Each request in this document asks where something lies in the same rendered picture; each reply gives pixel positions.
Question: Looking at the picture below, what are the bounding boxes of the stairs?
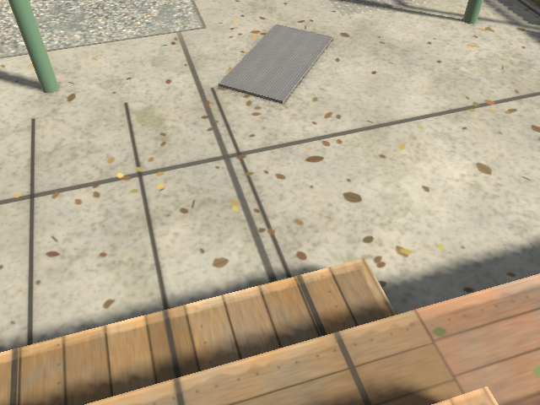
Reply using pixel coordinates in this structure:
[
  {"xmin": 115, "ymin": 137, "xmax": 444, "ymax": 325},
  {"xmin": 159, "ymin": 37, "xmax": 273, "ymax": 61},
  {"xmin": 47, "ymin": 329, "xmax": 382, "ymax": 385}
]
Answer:
[{"xmin": 0, "ymin": 258, "xmax": 499, "ymax": 405}]

